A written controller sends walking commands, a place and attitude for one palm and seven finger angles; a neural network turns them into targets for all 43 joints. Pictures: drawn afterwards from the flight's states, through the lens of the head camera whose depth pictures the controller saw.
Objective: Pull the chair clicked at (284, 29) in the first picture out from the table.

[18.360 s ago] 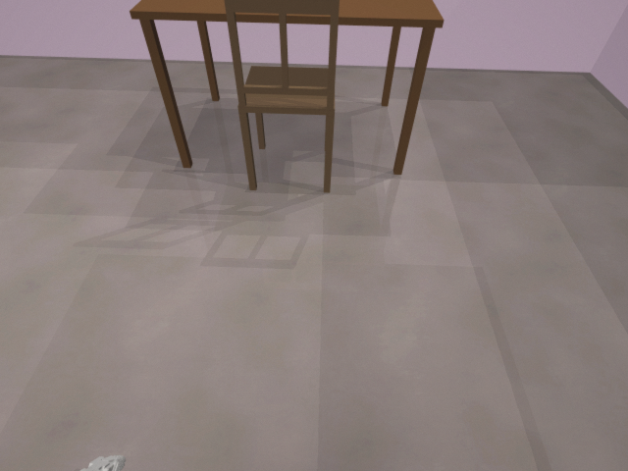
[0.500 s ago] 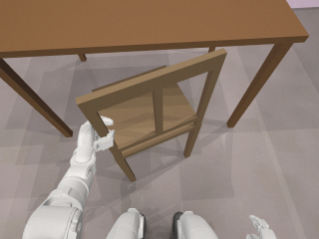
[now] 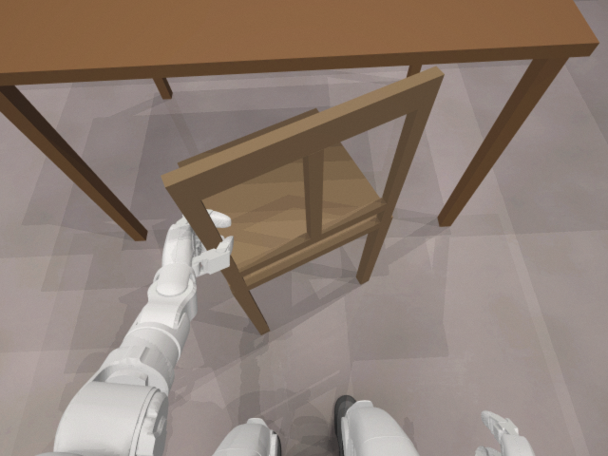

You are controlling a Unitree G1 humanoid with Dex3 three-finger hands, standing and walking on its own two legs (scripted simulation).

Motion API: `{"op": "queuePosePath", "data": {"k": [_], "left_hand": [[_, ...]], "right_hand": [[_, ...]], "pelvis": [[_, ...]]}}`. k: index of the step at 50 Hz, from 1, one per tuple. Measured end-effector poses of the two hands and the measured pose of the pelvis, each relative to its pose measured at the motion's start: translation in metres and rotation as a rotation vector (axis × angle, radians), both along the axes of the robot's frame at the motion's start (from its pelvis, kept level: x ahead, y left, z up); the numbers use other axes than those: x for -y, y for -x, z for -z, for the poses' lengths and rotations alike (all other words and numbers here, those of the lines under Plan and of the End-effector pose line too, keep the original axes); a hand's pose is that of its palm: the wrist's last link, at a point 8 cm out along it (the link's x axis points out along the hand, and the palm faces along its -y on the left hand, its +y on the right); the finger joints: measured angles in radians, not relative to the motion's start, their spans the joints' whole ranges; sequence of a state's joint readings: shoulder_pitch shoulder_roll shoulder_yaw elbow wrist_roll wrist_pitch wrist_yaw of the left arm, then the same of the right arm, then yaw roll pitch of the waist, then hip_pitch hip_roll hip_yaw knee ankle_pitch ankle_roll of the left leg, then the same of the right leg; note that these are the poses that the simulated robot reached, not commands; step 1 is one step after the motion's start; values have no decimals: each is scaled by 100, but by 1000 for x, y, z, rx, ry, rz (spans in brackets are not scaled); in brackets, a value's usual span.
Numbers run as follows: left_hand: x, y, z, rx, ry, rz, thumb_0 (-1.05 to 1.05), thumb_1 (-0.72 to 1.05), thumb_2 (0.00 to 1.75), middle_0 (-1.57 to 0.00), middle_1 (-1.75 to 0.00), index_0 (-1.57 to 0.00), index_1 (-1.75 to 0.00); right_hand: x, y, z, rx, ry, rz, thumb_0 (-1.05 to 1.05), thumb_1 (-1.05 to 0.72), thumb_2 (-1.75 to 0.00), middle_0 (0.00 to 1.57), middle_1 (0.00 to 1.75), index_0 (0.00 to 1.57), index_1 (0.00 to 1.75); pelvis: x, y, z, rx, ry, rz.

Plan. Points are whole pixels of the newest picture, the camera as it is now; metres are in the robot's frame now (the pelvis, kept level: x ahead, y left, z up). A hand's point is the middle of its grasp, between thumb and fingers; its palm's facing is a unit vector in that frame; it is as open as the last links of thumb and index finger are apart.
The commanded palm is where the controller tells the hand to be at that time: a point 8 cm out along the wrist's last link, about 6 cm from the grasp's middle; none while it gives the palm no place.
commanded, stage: step backward, pulling the chair out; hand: left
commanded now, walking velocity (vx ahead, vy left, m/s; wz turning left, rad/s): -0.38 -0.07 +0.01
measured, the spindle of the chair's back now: (313, 198) +0.50 -0.03 -0.08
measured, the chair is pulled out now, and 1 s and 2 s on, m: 0.13 0.22 0.23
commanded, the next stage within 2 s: none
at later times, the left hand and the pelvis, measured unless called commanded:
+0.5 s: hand (234, 298) +0.32 +0.10 -0.06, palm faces -0.04 -0.98 -0.20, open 5.6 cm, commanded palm +0.31 +0.15 -0.05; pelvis -0.06 -0.01 +0.00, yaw +1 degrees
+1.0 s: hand (239, 322) +0.29 +0.09 -0.06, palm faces -0.07 -0.97 -0.22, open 5.7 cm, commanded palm +0.28 +0.14 -0.05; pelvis -0.09 -0.02 +0.00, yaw +0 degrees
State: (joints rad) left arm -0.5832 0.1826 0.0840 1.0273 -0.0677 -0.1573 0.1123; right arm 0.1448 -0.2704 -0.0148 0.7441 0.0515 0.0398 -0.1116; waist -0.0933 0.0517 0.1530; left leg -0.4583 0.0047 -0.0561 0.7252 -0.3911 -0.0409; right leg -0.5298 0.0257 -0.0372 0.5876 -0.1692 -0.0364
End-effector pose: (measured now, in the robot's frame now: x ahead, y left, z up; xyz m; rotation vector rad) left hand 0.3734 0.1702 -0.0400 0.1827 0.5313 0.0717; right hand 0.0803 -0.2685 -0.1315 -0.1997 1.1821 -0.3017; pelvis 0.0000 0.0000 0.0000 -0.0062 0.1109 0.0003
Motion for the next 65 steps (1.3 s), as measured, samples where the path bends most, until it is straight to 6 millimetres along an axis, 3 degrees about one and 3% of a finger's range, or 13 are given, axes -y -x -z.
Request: {"op": "queuePosePath", "data": {"k": [6,15,25,29,35,44,55,65], "left_hand": [[4,21,-1,7,-5,62,0,64,70,-17,-115,-49,-145],[16,49,-2,-3,-13,22,0,62,72,-18,-114,-50,-145],[22,70,-3,-17,-10,59,1,64,74,-16,-112,-47,-144],[24,78,-3,-14,-15,69,1,64,75,-15,-112,-46,-143],[28,83,-4,-18,-24,36,1,63,77,-17,-112,-47,-142],[30,95,-5,-21,-24,79,2,65,77,-15,-112,-44,-141],[33,103,-5,-25,-32,57,2,64,80,-15,-112,-46,-140],[32,109,-6,-26,-31,97,2,66,78,-14,-113,-43,-140]], "right_hand": [[4,18,-11,-23,44,-9,1,-91,-90,20,30,20,30],[4,36,5,-10,-39,28,1,-91,-90,20,30,20,30],[12,69,-2,-43,9,-3,1,-91,-90,20,30,20,30],[12,78,-1,-51,8,4,1,-91,-90,20,30,20,30],[13,81,11,-49,-41,36,1,-91,-90,20,30,20,30],[17,98,0,-51,-2,8,1,-91,-90,20,30,20,30],[14,101,14,-74,-49,33,1,-91,-90,20,30,20,30],[14,111,0,-59,-4,9,1,-91,-90,20,30,20,30]], "pelvis": [[-2,19,-3,2,-26,20],[16,35,-1,24,-26,27],[10,64,-3,-9,-28,-8],[14,66,-3,7,-56,16],[22,71,1,3,-44,8],[13,92,-2,-18,-38,-13],[22,87,3,-5,-46,-3],[13,102,-2,-23,-51,-7]]}}
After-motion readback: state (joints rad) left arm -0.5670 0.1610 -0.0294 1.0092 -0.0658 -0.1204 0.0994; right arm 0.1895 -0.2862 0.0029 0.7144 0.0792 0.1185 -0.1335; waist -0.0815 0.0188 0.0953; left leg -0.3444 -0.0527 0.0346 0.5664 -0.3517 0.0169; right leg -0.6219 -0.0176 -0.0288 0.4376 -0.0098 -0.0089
